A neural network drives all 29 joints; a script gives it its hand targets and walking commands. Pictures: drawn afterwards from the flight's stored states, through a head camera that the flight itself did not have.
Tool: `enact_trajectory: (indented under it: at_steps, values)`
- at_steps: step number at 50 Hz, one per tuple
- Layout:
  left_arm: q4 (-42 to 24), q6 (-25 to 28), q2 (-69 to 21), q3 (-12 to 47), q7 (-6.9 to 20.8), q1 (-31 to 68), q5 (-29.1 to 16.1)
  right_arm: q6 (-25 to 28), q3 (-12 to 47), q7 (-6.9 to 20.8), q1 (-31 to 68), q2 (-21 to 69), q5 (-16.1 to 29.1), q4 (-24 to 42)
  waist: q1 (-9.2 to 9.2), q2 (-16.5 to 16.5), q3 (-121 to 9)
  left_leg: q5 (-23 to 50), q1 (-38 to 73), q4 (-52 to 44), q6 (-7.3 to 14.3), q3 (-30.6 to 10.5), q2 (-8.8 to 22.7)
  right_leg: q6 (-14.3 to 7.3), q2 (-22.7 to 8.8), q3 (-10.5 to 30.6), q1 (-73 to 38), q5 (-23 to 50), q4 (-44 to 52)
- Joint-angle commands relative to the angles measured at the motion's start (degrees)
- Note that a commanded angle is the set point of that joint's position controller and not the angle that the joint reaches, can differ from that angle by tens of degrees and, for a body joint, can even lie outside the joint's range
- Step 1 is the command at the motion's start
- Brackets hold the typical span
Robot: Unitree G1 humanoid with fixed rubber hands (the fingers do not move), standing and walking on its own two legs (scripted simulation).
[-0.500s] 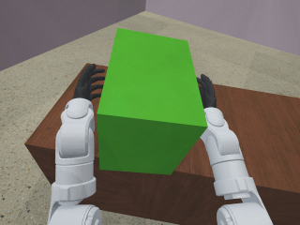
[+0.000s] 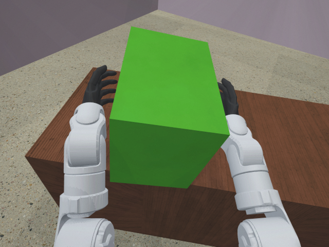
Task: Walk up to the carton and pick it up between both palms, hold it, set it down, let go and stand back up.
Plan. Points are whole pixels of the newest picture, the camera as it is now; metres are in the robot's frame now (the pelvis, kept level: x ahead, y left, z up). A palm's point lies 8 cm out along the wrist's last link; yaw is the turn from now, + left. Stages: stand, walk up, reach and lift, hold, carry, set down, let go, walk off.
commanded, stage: hold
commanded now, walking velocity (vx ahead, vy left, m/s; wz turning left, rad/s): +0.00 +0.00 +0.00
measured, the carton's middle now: (160, 110) +0.41 +0.00 +0.13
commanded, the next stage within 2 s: set down in 0.26 s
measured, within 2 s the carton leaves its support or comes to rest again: neither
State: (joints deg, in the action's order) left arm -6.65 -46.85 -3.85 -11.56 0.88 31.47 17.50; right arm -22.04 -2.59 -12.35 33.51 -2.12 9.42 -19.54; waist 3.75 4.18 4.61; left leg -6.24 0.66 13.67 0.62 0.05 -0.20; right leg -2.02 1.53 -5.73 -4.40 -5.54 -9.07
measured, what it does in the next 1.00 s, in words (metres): stands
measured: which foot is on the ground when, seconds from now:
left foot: down 0.00-1.00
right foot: down 0.00-1.00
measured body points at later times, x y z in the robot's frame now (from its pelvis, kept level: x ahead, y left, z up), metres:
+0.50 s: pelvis +0.00 +0.01 +0.00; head -0.03 +0.03 +0.45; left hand +0.37 +0.15 +0.21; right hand +0.37 -0.15 +0.18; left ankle +0.03 +0.11 -0.75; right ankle +0.01 -0.09 -0.75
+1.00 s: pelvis +0.03 +0.00 +0.00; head +0.04 +0.03 +0.45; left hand +0.39 +0.14 +0.12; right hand +0.39 -0.16 +0.11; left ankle +0.03 +0.11 -0.75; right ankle +0.01 -0.09 -0.75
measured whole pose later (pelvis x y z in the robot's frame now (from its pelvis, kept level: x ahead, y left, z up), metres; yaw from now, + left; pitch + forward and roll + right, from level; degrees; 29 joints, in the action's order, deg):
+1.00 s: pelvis +0.03 +0.00 +0.00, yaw +0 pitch -7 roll +0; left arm 1.8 -20.1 -4.9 -9.1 1.4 18.8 16.6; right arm 3.7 -4.1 -10.7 21.9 2.0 2.3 -24.9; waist 2.5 4.2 7.8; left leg -6.8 4.0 9.4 0.5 0.1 -0.7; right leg -1.5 1.2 -5.7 -7.2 -6.7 -6.2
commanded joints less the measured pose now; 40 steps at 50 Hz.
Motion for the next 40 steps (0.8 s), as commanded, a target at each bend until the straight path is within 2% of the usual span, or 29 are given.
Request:
enact_trajectory:
  at_steps: [1, 8, 13, 15, 20, 23, 28, 32, 35, 40]
  values:
    - [-6.2, 3.9, -19.7, 22.0, 6.2, 30.1, -7.7, 3.8, 17.1, 2.2, 37.6, 20.2, 2.6, 17.8, 0.49, -3.4, -23.4, 12.1, 5.6, 0.6, -0.9, 1.0, -1.2, 4.3, -0.4, 0.1, -5.2, 14.4, -1.4]
    - [-2.7, 2.9, -18.5, 18.9, 7.1, 29.4, -6.6, 2.6, 16.4, 2.1, 36.0, 20.2, 2.6, 13.7, -0.26, -2.6, -18.8, 7.5, 2.5, -0.8, -0.4, 1.2, -1.1, 4.4, -1.1, 0.3, -4.3, 11.3, -0.8]
    - [-1.1, 2.5, -18.2, 18.1, 7.1, 30.1, -6.2, 2.2, 14.8, 2.1, 36.7, 19.5, 2.7, 11.1, -0.18, -4.1, -16.2, 4.9, 2.2, -1.2, -0.8, 1.3, -1.0, 3.9, -0.9, 0.0, -2.4, 6.9, -0.3]
    - [-3.0, 2.4, -19.0, 19.1, 7.6, 31.9, -6.5, 2.1, 13.2, 2.7, 38.3, 19.5, 3.4, 13.9, 0.52, -6.6, -17.4, 1.4, 2.0, -1.6, -1.3, 1.7, -0.7, 3.3, -0.6, 0.3, -2.9, 3.6, -1.0]
    - [-2.3, 4.8, -19.9, 19.9, 7.6, 35.5, -7.2, 4.3, 11.1, 3.8, 41.9, 19.5, 0.2, 15.3, 0.89, -6.0, -21.6, -0.2, 2.9, -0.9, -1.7, 1.7, -0.3, 2.6, 0.0, -0.8, -0.7, -0.2, -1.2]
    - [-1.1, 6.5, -19.6, 18.9, 7.6, 33.9, -6.6, 5.9, 10.5, 4.4, 40.2, 19.1, -1.4, 15.1, 0.98, -5.0, -21.9, 1.6, 4.2, -0.7, -1.9, 1.5, -0.3, 2.9, 0.4, -1.3, -1.4, 2.2, -1.3]
    - [3.4, 10.0, -17.6, 13.9, 9.0, 27.3, -3.2, 9.1, 9.9, 5.1, 34.1, 17.9, -4.1, 12.3, -0.35, -2.1, -16.9, 3.7, 4.0, -1.8, -1.2, 1.0, -0.5, 3.7, -0.1, -1.0, -4.9, 7.9, -0.7]
    - [6.0, 13.8, -16.0, 10.6, 10.3, 21.1, -0.1, 13.5, 9.2, 6.5, 27.7, 16.6, -5.9, 9.4, -1.27, -1.2, -12.0, 3.9, 3.1, -4.0, -1.2, 0.8, -0.5, 4.1, -0.3, -0.8, -7.8, 10.9, -0.2]
    - [5.0, 17.1, -15.4, 10.3, 10.4, 18.2, 1.5, 17.3, 10.0, 7.4, 23.6, 16.5, -6.4, 7.8, -1.67, -2.0, -11.5, 7.1, 5.0, -4.7, -1.4, 0.7, -0.5, 4.2, -0.3, -0.7, -9.5, 15.3, -0.1]
    - [0.9, 24.0, -16.6, 15.9, 8.5, 17.7, -0.7, 25.0, 12.9, 7.9, 22.0, 18.0, -7.1, 10.2, -0.85, -3.3, -16.9, 14.8, 7.7, -3.9, -2.1, 0.5, -0.9, 4.8, 0.2, -0.3, -13.2, 25.1, -1.6]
